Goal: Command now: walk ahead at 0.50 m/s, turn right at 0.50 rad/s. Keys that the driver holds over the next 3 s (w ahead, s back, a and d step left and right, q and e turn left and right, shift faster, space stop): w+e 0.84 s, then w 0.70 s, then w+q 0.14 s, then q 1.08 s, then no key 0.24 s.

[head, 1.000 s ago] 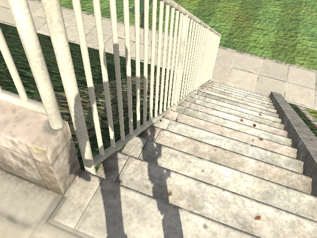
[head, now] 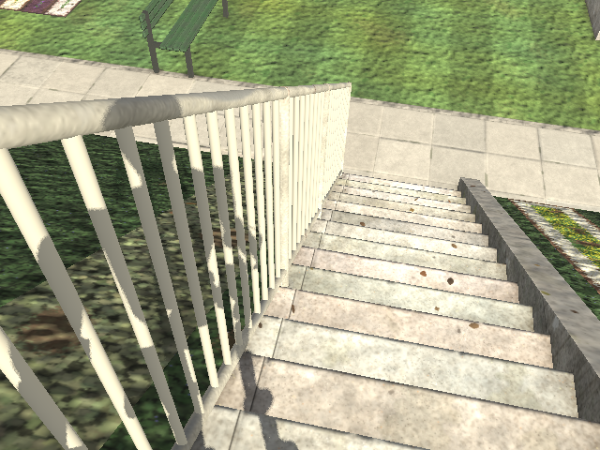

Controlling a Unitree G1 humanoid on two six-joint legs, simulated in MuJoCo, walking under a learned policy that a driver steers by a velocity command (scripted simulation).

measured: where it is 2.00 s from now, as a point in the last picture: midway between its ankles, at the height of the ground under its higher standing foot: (418, 387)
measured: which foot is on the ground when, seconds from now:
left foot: down 0.00-0.40, up 0.42-0.96, down 0.98-1.00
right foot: up 0.00-0.38, down 0.40-1.00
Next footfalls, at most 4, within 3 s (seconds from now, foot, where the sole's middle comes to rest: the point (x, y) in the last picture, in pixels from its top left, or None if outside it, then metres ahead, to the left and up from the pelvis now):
0.40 right None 0.28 -0.17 -0.96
0.98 left None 0.60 -0.09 -1.15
1.56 right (436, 423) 0.80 -0.43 -1.33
2.06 left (403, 369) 1.09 -0.39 -1.52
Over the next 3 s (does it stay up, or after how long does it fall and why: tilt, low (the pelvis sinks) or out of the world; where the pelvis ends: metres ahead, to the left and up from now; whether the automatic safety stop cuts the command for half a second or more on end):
stays up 0.85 -0.53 -0.73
